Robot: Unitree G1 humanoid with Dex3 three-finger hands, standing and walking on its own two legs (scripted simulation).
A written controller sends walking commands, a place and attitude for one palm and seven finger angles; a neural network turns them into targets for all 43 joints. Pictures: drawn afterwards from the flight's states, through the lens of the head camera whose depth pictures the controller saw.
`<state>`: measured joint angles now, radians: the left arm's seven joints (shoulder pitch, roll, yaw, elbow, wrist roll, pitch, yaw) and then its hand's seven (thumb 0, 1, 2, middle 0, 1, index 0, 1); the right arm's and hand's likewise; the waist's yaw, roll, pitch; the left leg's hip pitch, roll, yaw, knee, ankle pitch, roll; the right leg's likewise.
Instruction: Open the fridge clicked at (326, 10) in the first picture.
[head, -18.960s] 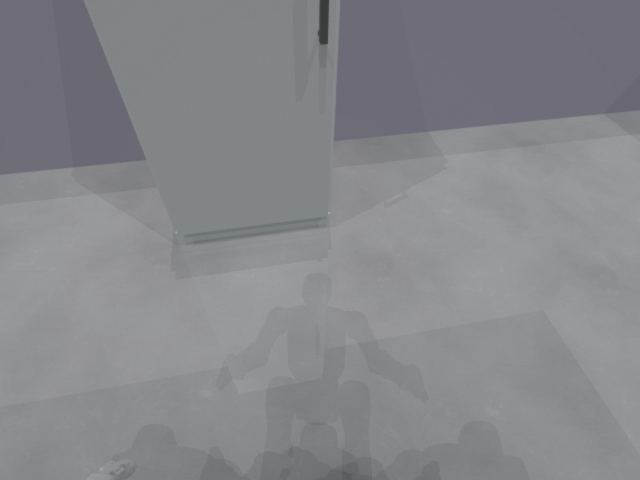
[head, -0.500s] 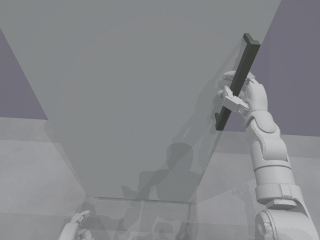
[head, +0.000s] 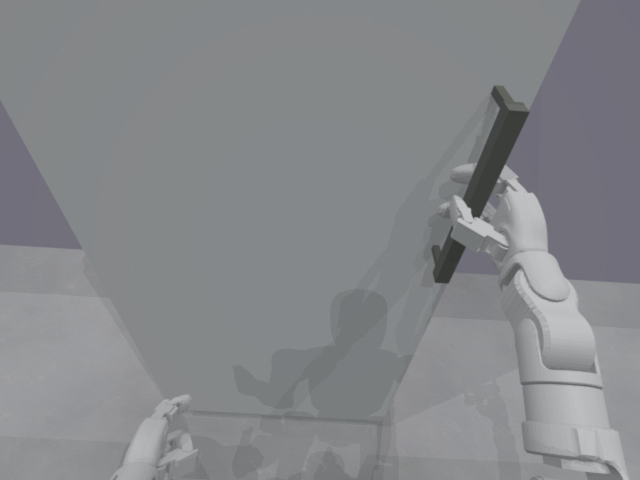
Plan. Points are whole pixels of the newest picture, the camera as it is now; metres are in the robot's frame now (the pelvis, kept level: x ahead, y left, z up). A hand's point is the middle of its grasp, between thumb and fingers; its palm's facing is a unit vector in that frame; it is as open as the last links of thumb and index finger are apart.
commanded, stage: pull the door a little, standing still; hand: right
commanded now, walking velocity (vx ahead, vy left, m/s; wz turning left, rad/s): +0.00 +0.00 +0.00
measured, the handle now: (466, 198) +0.43 -0.15 +0.18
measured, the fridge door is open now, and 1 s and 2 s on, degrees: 0 10 41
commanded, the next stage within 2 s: walk backward, drawing the door open in 0.32 s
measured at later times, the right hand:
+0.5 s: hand (468, 266) +0.31 -0.12 +0.18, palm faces -0.02 +0.98 -0.20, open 6.5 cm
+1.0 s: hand (459, 287) +0.28 -0.11 +0.17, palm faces +0.35 +0.88 -0.33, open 6.6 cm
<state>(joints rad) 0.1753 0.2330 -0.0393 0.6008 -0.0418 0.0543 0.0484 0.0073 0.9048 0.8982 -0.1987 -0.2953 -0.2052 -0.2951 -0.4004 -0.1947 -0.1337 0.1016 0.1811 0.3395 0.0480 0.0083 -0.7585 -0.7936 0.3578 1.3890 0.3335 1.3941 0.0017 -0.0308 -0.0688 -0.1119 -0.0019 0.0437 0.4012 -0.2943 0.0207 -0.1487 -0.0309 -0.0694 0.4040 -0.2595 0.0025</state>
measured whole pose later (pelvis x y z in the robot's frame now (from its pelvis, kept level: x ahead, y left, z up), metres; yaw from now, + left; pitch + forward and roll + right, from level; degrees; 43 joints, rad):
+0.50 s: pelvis +0.07 +0.01 +0.01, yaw +9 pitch +5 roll -1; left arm 0.22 0.24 -0.04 0.51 -0.02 0.02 0.03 0.01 0.90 0.90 -0.20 -0.30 -0.20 -0.29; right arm 0.43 -0.26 -0.19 -0.68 0.19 0.21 0.04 -0.01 -0.68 -0.77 0.33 1.29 0.23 1.34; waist -0.04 -0.03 -0.11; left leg -0.13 -0.01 0.07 0.45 -0.27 0.01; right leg -0.16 -0.03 0.00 0.54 -0.23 -0.01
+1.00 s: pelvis +0.06 +0.08 -0.01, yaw -3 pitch -2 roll -2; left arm 0.13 0.19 0.00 0.57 0.01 -0.02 0.08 0.01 0.91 0.90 -0.20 -0.30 -0.21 -0.30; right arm 0.36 -0.25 -0.22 -0.58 0.03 -0.09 -0.14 -0.10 -0.61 -0.80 0.46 1.40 0.24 1.37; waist 0.01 -0.03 0.13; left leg -0.31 -0.06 0.20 0.45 -0.13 0.12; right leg -0.36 0.02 -0.09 0.84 -0.47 0.00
